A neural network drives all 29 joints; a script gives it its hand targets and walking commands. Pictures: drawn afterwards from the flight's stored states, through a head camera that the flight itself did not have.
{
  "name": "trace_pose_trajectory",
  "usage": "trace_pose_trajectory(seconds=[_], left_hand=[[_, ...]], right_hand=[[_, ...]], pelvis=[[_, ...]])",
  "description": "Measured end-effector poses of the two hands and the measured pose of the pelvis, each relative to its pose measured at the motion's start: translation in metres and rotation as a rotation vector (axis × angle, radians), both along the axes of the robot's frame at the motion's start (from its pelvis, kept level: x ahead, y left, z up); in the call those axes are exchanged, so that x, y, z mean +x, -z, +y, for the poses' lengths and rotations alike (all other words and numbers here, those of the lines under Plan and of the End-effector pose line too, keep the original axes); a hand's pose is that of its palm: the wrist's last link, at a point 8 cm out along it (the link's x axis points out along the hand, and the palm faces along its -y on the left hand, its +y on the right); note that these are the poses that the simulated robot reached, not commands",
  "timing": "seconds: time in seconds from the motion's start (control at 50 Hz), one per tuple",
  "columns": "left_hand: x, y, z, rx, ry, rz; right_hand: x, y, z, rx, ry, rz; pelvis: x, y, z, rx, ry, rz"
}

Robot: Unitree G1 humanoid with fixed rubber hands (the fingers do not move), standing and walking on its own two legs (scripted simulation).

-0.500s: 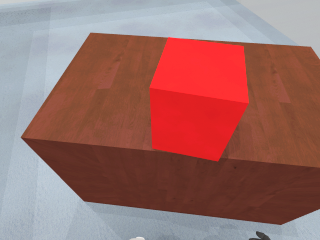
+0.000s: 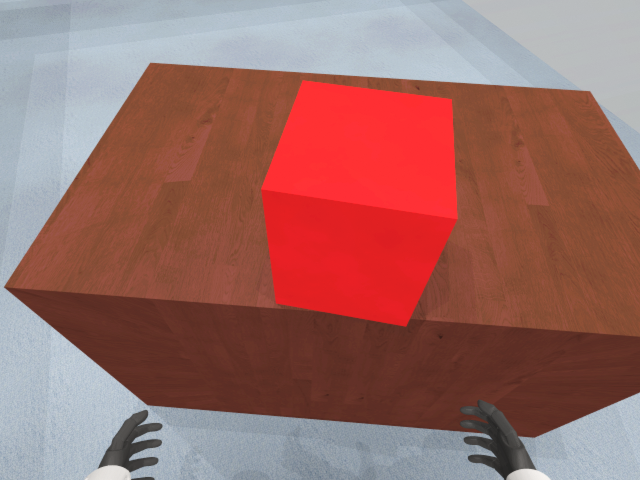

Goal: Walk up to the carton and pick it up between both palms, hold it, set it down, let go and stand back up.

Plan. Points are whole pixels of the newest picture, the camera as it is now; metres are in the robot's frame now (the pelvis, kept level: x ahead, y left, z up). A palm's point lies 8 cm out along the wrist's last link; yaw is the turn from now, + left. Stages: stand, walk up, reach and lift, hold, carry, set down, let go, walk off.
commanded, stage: reach and lift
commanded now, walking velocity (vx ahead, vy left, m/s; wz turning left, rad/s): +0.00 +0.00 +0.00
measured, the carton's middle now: (356, 209) +0.46 +0.00 +0.05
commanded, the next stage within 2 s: none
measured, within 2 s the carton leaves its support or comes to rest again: neither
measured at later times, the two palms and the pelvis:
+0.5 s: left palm (126, 442) +0.17 +0.26 -0.05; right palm (510, 450) +0.18 -0.18 -0.03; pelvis +0.02 +0.04 +0.02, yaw -2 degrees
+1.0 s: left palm (134, 411) +0.19 +0.25 -0.01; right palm (516, 437) +0.19 -0.17 +0.00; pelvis +0.02 +0.04 +0.02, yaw -3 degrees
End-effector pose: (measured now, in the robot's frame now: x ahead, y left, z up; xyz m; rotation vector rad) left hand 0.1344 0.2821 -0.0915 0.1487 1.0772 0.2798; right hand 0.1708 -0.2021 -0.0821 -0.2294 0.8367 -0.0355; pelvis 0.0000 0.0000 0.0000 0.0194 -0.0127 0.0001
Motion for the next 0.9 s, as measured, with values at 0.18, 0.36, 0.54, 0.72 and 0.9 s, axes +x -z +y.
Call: trace_pose_trajectory(seconds=[0.18, 0.36, 0.54, 0.72, 0.9], left_hand=[[0.028, -0.026, -0.001, -0.033, 0.077, -0.139], [0.027, -0.032, -0.014, -0.086, 0.093, -0.223], [0.033, -0.046, -0.019, -0.09, 0.113, -0.326], [0.036, -0.063, -0.023, -0.089, 0.138, -0.406], [0.044, -0.076, -0.031, -0.104, 0.154, -0.505]], right_hand=[[0.017, -0.016, 0.023, 0.039, 0.035, -0.125], [0.01, -0.035, 0.015, 0.019, 0.065, -0.164], [0.009, -0.051, 0.025, 0.058, 0.093, -0.226], [0.001, -0.059, 0.031, 0.084, 0.125, -0.283], [0.007, -0.078, 0.031, 0.093, 0.134, -0.366]], pelvis=[[0.012, -0.009, 0.017, -0.013, 0.001, -0.035], [0.019, -0.014, 0.034, -0.024, 0.022, -0.049], [0.019, -0.016, 0.042, -0.027, 0.034, -0.052], [0.016, -0.016, 0.047, -0.026, 0.042, -0.052], [0.014, -0.016, 0.044, -0.021, 0.048, -0.044]])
